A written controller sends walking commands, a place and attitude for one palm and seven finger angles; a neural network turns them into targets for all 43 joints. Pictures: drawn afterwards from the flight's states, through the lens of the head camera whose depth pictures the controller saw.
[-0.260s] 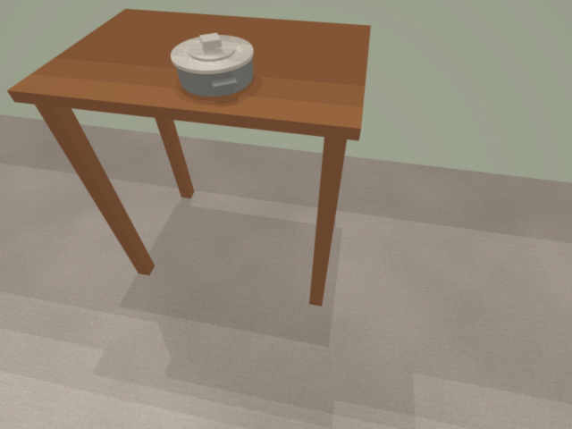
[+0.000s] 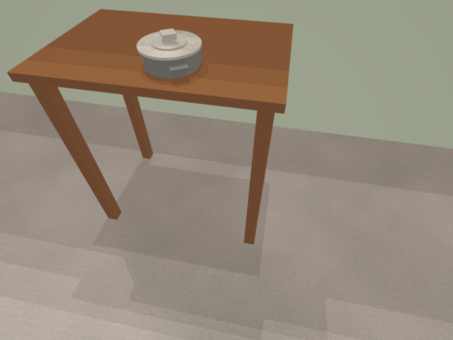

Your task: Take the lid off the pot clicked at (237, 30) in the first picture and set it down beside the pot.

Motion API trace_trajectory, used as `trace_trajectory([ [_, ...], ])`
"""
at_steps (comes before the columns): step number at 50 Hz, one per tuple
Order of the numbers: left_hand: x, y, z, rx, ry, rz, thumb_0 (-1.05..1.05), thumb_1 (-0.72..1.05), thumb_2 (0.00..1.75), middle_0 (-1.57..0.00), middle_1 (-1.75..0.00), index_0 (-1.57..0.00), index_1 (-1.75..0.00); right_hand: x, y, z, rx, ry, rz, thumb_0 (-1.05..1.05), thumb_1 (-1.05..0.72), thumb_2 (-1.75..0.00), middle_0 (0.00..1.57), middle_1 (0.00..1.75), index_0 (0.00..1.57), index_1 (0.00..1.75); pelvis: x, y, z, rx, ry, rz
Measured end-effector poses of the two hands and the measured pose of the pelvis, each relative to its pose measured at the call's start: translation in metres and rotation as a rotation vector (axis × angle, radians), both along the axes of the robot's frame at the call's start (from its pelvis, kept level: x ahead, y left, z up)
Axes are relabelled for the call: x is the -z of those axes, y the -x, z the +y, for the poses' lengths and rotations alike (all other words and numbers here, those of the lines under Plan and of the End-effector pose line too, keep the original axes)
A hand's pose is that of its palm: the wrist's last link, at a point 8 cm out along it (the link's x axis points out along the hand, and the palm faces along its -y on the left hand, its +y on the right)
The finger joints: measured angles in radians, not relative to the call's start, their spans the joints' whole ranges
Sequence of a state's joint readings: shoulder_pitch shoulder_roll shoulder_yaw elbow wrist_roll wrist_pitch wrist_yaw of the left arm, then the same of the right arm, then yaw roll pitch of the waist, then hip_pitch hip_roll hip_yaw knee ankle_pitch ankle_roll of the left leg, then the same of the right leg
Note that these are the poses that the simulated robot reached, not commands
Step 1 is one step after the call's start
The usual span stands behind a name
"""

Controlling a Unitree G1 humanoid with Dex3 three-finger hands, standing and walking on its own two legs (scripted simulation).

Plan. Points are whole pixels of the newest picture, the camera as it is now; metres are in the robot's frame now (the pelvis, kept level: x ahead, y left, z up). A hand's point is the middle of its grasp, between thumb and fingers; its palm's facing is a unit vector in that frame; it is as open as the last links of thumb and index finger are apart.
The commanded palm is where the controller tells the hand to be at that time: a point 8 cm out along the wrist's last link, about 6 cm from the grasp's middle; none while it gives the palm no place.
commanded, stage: look at it before walking up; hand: left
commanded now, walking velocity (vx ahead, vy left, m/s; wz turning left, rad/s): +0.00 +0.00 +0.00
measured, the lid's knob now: (168, 34) +0.86 +0.22 +0.15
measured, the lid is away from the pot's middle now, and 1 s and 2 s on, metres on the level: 0.00 0.00 0.00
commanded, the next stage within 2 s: turn to face it in 0.48 s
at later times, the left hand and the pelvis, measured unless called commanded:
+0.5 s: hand out of the picture +0.07 +0.25 -0.16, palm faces -0.03 -0.94 -0.33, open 7.4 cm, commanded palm none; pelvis +0.00 +0.01 +0.00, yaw +0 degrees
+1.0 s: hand out of the picture +0.07 +0.22 -0.17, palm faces -0.09 -0.95 -0.28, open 7.4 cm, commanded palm none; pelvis +0.00 +0.00 -0.01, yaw -4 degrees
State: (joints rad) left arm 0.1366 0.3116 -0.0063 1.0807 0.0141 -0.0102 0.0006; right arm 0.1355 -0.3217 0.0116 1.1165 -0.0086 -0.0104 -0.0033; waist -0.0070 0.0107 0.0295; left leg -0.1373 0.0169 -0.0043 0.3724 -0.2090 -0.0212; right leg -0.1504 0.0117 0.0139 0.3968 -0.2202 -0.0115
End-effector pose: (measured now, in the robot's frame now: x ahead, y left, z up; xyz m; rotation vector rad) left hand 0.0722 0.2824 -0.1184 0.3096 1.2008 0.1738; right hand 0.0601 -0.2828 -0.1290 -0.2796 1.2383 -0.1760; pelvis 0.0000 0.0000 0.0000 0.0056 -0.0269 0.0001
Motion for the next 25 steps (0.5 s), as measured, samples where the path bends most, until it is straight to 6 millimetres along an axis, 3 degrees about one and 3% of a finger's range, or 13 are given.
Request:
trace_trajectory([
  [25,0.0,0.011,0.012,-0.018,-0.008,0.037,0.01,0.9,0.9,-0.21,-0.3,-0.2,-0.3,-0.002,-0.006,0.005,-0.01,0.005,0.005,0.0,-0.9,-0.89,0.2,0.3,0.2,0.3,-0.001,-0.003,0.006,-0.003,0.0,0.002],
])
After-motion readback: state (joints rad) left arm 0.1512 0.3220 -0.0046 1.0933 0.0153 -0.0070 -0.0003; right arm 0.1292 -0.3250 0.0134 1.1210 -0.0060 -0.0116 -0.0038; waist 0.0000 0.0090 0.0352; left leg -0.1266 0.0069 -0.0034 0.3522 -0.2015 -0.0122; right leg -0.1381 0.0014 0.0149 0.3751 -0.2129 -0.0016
